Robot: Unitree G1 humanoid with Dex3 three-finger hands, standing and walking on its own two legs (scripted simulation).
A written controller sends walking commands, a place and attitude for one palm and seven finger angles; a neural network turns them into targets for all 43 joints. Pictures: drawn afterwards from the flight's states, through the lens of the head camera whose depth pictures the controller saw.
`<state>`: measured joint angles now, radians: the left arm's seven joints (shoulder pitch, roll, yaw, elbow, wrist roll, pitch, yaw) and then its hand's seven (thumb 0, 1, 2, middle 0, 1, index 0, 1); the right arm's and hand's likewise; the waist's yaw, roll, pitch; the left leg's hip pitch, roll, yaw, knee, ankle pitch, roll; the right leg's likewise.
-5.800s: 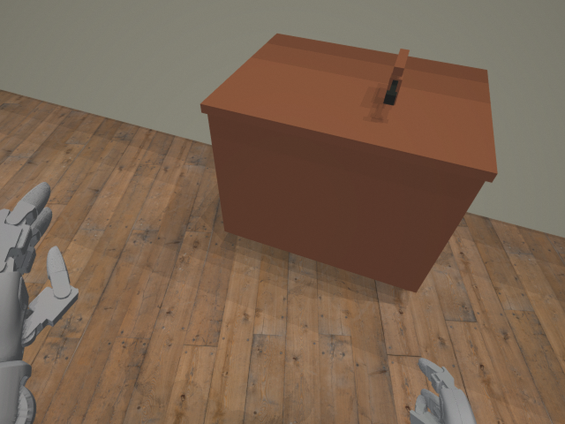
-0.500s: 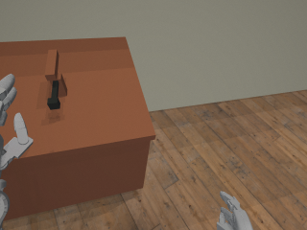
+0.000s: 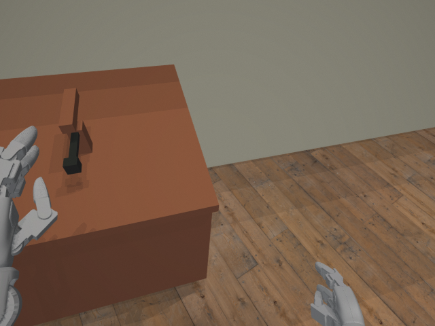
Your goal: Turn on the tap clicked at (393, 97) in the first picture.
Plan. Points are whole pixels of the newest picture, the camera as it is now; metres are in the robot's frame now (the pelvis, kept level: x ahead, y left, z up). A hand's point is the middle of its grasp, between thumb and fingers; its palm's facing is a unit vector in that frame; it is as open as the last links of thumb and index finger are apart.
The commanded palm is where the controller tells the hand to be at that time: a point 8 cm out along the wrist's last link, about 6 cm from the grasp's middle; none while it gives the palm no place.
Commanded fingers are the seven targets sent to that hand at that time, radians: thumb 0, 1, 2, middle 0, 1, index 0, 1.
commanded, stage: come to a stop and stand still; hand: left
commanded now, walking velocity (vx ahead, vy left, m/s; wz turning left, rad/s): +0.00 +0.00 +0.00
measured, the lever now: (72, 165) +0.41 +0.36 +0.01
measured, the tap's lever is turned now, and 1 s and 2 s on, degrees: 0 0 0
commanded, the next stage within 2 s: look again from close up in 0.26 s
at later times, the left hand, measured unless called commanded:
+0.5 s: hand (64, 224) +0.21 +0.23 +0.15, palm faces +0.37 -0.85 -0.38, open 7.4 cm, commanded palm +0.15 +0.26 +0.17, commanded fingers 0.00 0.90 0.90 -0.20 -0.30 -0.20 -0.30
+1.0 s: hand (84, 240) +0.20 +0.21 +0.12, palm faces +0.36 -0.85 -0.38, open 7.4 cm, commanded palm +0.14 +0.26 +0.16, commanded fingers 0.00 0.90 0.90 -0.20 -0.30 -0.20 -0.30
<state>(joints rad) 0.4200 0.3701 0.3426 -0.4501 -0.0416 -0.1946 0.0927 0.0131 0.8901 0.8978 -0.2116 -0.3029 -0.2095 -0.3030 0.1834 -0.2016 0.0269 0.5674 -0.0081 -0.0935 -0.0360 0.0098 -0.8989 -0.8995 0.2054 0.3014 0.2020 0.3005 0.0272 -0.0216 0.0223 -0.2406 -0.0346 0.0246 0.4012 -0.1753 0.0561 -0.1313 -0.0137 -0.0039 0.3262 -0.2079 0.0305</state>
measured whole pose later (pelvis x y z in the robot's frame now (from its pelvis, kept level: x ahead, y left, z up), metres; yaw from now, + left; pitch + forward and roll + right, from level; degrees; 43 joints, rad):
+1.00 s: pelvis -0.01 -0.04 -0.01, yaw +1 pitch -1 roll +0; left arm 0.43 0.34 0.30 -0.37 -0.07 -0.06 0.07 0.01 0.89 0.90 -0.21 -0.30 -0.21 -0.30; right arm 0.16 -0.23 0.03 0.64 -0.02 -0.14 -0.01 0.01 -0.90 -0.90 0.21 0.30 0.20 0.30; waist 0.02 0.02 0.00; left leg -0.28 -0.02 0.00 0.53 -0.23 0.01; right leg -0.21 0.01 -0.02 0.55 -0.33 -0.02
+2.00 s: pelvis +0.00 -0.05 -0.02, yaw +3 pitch +0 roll +0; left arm 0.51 0.23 0.24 -0.44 -0.17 -0.04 0.14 0.01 0.89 0.90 -0.21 -0.30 -0.21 -0.30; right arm 0.19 -0.22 0.04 0.67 0.00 -0.28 -0.06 0.01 -0.90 -0.90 0.20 0.30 0.20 0.30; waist 0.07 0.05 -0.05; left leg -0.36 -0.01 -0.04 0.65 -0.29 0.00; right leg -0.26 0.02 -0.06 0.64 -0.38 -0.04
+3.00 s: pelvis +0.00 -0.06 -0.02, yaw +4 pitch +0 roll +0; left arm 0.55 0.19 0.21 -0.45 -0.22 0.01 0.16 0.02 0.90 0.90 -0.21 -0.30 -0.20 -0.30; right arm 0.20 -0.24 0.04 0.66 0.01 -0.29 -0.06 0.01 -0.90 -0.90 0.20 0.30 0.20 0.30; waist 0.06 0.06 -0.07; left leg -0.34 0.00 -0.06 0.64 -0.30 -0.03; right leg -0.24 0.03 -0.08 0.64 -0.40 -0.06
